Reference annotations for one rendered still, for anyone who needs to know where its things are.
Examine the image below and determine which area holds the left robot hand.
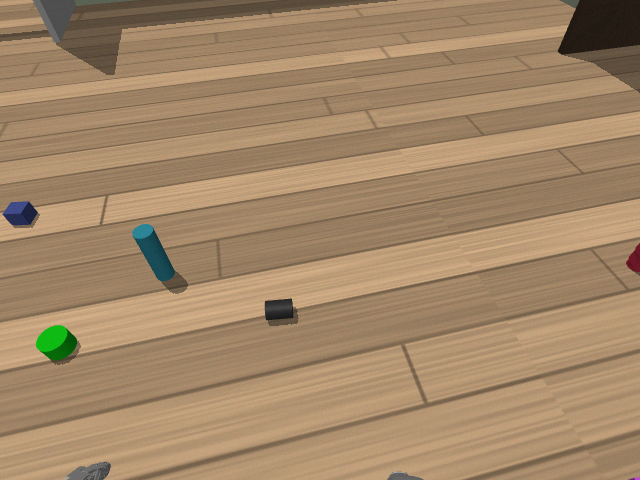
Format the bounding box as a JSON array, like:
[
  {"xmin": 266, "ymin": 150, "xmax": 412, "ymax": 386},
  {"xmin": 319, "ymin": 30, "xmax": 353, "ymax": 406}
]
[{"xmin": 65, "ymin": 462, "xmax": 111, "ymax": 480}]

